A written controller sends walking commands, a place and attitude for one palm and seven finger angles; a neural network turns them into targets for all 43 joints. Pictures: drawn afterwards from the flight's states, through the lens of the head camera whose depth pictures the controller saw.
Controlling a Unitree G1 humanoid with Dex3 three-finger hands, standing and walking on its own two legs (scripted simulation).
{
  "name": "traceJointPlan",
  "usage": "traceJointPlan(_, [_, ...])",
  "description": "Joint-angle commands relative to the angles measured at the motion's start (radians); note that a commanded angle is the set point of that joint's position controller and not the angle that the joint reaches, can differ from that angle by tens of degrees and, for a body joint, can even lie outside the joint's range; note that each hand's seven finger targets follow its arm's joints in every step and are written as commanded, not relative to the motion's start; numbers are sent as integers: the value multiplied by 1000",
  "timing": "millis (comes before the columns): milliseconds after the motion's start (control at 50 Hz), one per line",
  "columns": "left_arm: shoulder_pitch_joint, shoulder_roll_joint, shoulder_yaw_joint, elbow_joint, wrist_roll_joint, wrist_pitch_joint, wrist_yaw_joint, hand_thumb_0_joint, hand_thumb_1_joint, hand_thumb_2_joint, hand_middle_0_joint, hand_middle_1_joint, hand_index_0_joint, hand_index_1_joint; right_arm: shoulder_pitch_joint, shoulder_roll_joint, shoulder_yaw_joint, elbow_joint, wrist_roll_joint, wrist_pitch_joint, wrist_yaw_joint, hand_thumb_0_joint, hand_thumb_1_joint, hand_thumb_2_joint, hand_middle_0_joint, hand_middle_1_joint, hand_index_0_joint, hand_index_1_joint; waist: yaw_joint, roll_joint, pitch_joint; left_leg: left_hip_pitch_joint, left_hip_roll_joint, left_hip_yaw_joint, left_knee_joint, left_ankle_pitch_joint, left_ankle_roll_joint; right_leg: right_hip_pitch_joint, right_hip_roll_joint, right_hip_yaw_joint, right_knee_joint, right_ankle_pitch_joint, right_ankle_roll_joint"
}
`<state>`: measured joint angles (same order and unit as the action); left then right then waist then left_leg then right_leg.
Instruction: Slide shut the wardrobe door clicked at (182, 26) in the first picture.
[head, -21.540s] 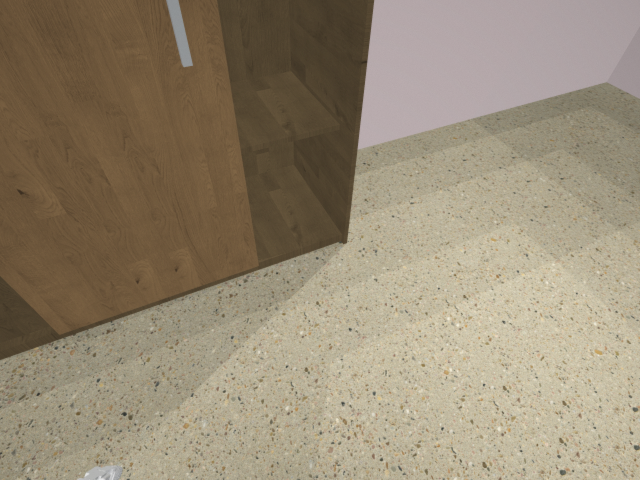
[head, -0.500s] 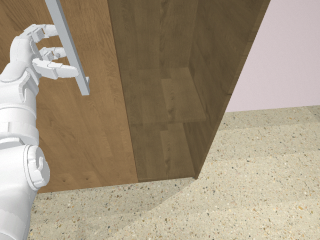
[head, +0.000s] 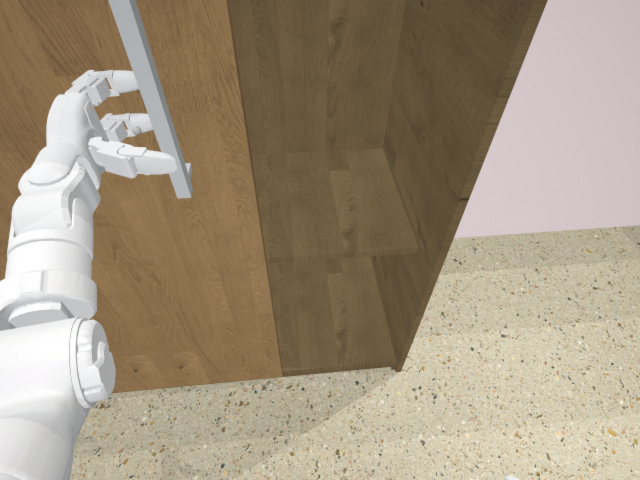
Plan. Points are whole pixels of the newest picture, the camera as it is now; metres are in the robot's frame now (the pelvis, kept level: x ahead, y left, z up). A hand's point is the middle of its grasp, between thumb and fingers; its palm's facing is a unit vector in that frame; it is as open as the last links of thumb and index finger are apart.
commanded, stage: slide the fingers in behind the handle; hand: left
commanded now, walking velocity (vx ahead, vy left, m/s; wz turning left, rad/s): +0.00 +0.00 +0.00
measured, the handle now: (158, 92) +0.52 +0.20 +0.24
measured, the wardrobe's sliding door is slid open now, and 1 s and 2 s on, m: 0.37 0.37 0.37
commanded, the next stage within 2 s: grip the handle and tug to test in 1.34 s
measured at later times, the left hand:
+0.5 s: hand (153, 128) +0.45 +0.19 +0.23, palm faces +0.13 -0.99 +0.01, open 14.1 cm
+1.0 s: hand (174, 126) +0.46 +0.17 +0.23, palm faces +0.12 -0.99 +0.01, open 14.0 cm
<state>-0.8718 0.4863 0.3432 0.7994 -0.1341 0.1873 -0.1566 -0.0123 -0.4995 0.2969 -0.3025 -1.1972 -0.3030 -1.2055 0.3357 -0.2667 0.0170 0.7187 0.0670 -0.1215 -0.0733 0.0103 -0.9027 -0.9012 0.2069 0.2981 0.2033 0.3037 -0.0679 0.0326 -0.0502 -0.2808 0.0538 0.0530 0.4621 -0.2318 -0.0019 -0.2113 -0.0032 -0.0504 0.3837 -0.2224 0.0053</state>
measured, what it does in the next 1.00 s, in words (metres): stands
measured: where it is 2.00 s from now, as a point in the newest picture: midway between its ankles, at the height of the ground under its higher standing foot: outside the picture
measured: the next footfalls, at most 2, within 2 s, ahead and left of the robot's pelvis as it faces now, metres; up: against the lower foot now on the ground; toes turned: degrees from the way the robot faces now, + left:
none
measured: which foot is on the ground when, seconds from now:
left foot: down 0.00-1.00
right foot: down 0.00-1.00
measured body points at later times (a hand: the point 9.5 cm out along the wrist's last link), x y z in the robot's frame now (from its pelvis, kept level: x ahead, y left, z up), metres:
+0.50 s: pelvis +0.00 +0.00 +0.00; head +0.00 -0.01 +0.45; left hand +0.44 +0.25 +0.23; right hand +0.09 -0.27 -0.11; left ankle +0.00 +0.12 -0.74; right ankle -0.02 -0.12 -0.74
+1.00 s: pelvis +0.00 -0.01 +0.00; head +0.00 -0.01 +0.45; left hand +0.44 +0.23 +0.23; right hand +0.09 -0.27 -0.11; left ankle +0.00 +0.12 -0.74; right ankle -0.02 -0.12 -0.74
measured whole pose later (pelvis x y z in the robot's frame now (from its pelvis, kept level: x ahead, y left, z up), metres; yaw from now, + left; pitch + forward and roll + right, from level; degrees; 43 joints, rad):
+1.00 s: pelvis +0.00 -0.01 +0.00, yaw +0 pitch +2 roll -1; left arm -0.90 0.39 0.29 0.78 -0.13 0.20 -0.06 -0.01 -0.50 0.30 -0.29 -1.20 -0.30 -1.20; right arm 0.31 -0.26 0.01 0.75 0.06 -0.12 -0.07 0.01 -0.90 -0.90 0.21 0.30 0.20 0.30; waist -0.06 0.04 -0.05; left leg -0.26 0.05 0.05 0.44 -0.22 -0.01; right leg -0.19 0.00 -0.05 0.38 -0.22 0.00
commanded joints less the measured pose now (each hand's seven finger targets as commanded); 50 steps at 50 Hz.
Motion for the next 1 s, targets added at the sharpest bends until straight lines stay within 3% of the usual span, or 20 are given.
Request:
traceJointPlan(0, [-556,236,15,-233,-16,-56,2,0,-500,300,-300,-1200,-300,-1200,-11,-161,-51,-96,3,-44,-20,0,-900,-900,200,300,200,300,-10,23,-274,194,-43,-46,-28,250,29,6,47,8,-34,262,-23])
traceJointPlan(80, [-577,170,-34,-248,-21,-56,10,0,-500,300,-300,-1200,-300,-1200,-25,-153,-47,-94,1,-48,-17,0,-900,-900,200,300,200,300,-14,45,-285,215,-44,-53,-25,266,24,-1,45,6,-32,268,-25])
traceJointPlan(160, [-543,227,25,-210,-22,-52,22,0,-500,300,-300,-1200,-300,-1200,-25,-157,-49,-89,-1,-45,-19,0,-900,-900,200,300,200,300,3,-1,-302,197,-46,-49,-23,277,29,27,42,9,-27,289,-24])
traceJointPlan(200, [-542,195,-4,-202,-15,-51,22,0,-500,300,-300,-1200,-300,-1200,-30,-151,-47,-93,0,-43,-18,0,-900,-900,200,300,200,300,0,0,-281,188,-47,-44,-26,267,28,24,40,8,-27,285,-23])
traceJointPlan(240, [-544,188,-10,-230,-12,-60,28,0,-500,300,-300,-1200,-300,-1200,-31,-151,-47,-98,-2,-41,-14,0,-900,-900,200,300,200,300,8,30,-294,203,-48,-45,-23,292,27,37,40,9,-24,300,-27])
traceJointPlan(260, [-539,199,5,-253,-16,-64,31,0,-500,300,-300,-1200,-300,-1200,-33,-151,-49,-102,-2,-42,-14,0,-900,-900,200,300,200,300,11,15,-322,212,-47,-47,-23,306,28,51,40,9,-22,319,-26])
traceJointPlan(320, [-531,164,-13,-260,-25,-56,31,0,-500,300,-300,-1200,-300,-1200,-46,-146,-48,-103,3,-40,-15,0,-900,-900,200,300,200,300,10,10,-288,208,-46,-42,-25,294,28,39,44,9,-27,312,-25])
traceJointPlan(440, [-524,174,-5,-269,-16,-38,51,0,-500,300,-300,-1200,-300,-1200,-48,-148,-48,-95,1,-37,-17,0,-900,-900,200,300,200,300,12,-1,-275,201,-46,-39,-34,274,30,44,45,10,-37,285,-24])
traceJointPlan(500, [-542,123,-43,-273,-19,-34,47,0,-500,300,-300,-1200,-300,-1200,-51,-142,-48,-94,2,-40,-18,0,-900,-900,200,300,200,300,3,0,-275,208,-47,-41,-37,272,30,32,45,8,-39,284,-24])
traceJointPlan(540, [-538,147,-22,-257,-21,-33,51,0,-500,300,-300,-1200,-300,-1200,-43,-147,-50,-84,0,-40,-18,0,-900,-900,200,300,200,300,5,-8,-277,209,-48,-39,-33,269,32,39,46,11,-41,285,-24])
traceJointPlan(560, [-533,145,-19,-260,-25,-32,50,0,-500,300,-300,-1200,-300,-1200,-47,-145,-49,-88,1,-42,-17,0,-900,-900,200,300,200,300,11,-1,-281,200,-48,-39,-36,272,31,44,43,12,-39,291,-24])
traceJointPlan(600, [-572,119,-49,-243,-21,-33,50,0,-500,300,-300,-1200,-300,-1200,-45,-141,-48,-82,2,-43,-19,0,-900,-900,200,300,200,300,-7,-2,-256,195,-49,-41,-36,242,30,18,44,12,-45,261,-22])
traceJointPlan(720, [-605,117,-45,-248,-12,-59,70,0,-500,300,-300,-1200,-300,-1200,-39,-138,-46,-79,-5,-51,-12,0,-900,-900,200,300,200,300,-4,27,-290,210,-50,-46,-33,266,26,25,44,12,-35,275,-25])
traceJointPlan(760, [-580,108,-39,-254,-16,-66,81,0,-500,300,-300,-1200,-300,-1200,-42,-137,-48,-81,-5,-53,-10,0,-900,-900,200,300,200,300,3,11,-302,214,-49,-43,-30,277,28,34,44,11,-33,284,-25])
traceJointPlan(780, [-575,131,-18,-235,-12,-65,85,0,-500,300,-300,-1200,-300,-1200,-36,-139,-50,-78,-6,-51,-10,0,-900,-900,200,300,200,300,6,-18,-304,201,-49,-43,-33,269,28,44,46,9,-32,281,-23])
traceJointPlan(820, [-587,117,-26,-257,-10,-66,92,0,-500,300,-300,-1200,-300,-1200,-41,-137,-50,-83,-6,-53,-8,0,-900,-900,200,300,200,300,10,-9,-314,206,-50,-39,-34,277,29,49,45,13,-30,295,-23])
traceJointPlan(840, [-562,140,-9,-244,-5,-66,95,0,-500,300,-300,-1200,-300,-1200,-36,-142,-51,-80,-8,-51,-7,0,-900,-900,200,300,200,300,17,-20,-314,203,-49,-39,-33,283,30,61,45,12,-29,298,-24])
traceJointPlan(900, [-582,112,-36,-248,-5,-61,90,0,-500,300,-300,-1200,-300,-1200,-44,-136,-49,-81,-4,-50,-8,0,-900,-900,200,300,200,300,5,-8,-291,201,-50,-35,-36,267,31,46,45,14,-35,293,-22])
traceJointPlan(920, [-579,133,-17,-262,-3,-64,92,0,-500,300,-300,-1200,-300,-1200,-40,-139,-51,-82,-5,-48,-9,0,-900,-900,200,300,200,300,11,-9,-311,205,-50,-37,-37,277,30,60,45,14,-33,302,-24])
traceJointPlan(980, [-534,113,-26,-292,-10,-61,86,0,-500,300,-300,-1200,-300,-1200,-53,-134,-49,-93,-4,-46,-8,0,-900,-900,200,300,200,300,21,1,-320,213,-51,-33,-36,304,30,78,46,13,-30,328,-25])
